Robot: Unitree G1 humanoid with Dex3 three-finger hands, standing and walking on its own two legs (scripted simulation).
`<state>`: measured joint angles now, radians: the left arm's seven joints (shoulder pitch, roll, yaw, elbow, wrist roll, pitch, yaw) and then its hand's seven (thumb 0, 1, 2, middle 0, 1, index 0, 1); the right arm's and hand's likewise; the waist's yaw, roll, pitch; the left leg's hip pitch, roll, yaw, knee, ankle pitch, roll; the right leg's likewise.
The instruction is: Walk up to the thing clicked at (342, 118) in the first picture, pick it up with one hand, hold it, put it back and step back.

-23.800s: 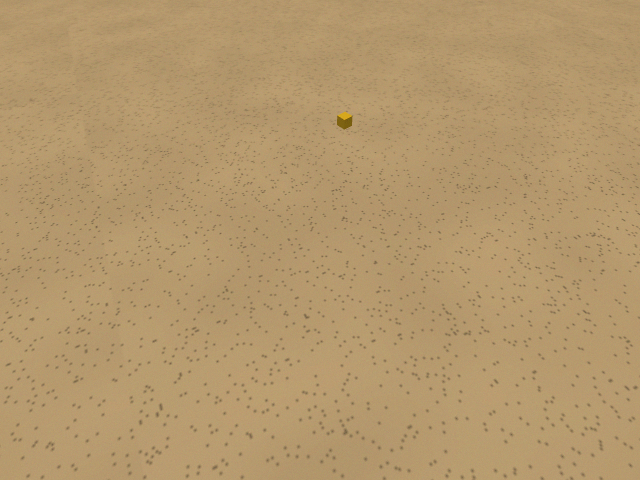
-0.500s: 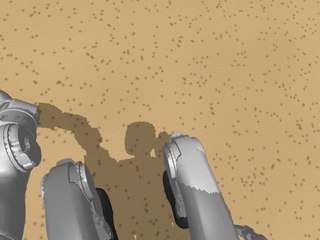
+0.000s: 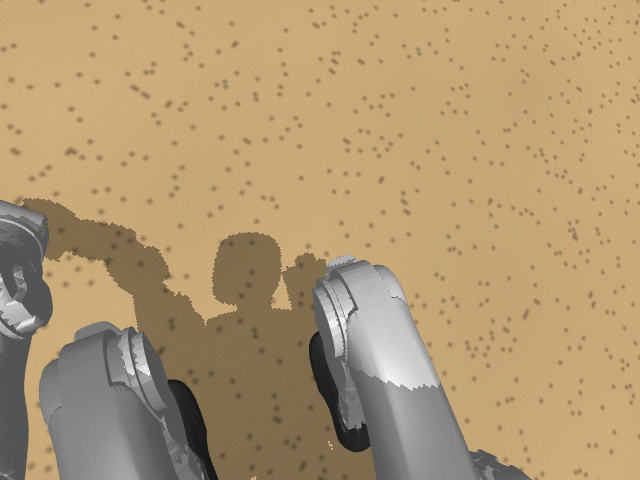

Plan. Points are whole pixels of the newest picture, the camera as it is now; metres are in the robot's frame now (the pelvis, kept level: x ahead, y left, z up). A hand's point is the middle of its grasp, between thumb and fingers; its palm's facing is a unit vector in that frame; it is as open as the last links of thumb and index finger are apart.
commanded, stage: lower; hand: left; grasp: from above
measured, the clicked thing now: (0, 230) +0.46 +0.31 -0.20
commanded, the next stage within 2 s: rest in 0.08 s
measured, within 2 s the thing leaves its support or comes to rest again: rests again in 1.22 s
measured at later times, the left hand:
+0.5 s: hand (15, 232) +0.46 +0.30 -0.21, palm faces -0.19 -0.38 -0.91, open 8.6 cm
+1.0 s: hand (26, 236) +0.46 +0.30 -0.24, palm faces -0.16 -0.38 -0.91, open 8.6 cm
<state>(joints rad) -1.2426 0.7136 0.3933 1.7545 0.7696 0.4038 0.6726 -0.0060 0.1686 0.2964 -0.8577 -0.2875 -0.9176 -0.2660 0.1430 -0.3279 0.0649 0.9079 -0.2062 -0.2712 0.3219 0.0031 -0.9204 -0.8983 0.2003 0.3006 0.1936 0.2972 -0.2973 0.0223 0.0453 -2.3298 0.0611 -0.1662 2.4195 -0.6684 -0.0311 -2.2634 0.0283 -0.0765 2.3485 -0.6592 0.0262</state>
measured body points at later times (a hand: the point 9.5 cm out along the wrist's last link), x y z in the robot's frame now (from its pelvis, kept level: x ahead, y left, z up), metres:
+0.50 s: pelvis +0.00 +0.01 -0.01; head +0.29 +0.06 +0.33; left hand +0.47 +0.31 -0.16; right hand -0.02 -0.26 -0.09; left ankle +0.08 +0.14 -0.29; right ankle +0.10 -0.12 -0.29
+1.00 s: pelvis +0.00 +0.01 -0.01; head +0.29 +0.06 +0.32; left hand +0.47 +0.31 -0.18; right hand -0.03 -0.25 -0.07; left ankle +0.08 +0.14 -0.29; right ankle +0.10 -0.12 -0.29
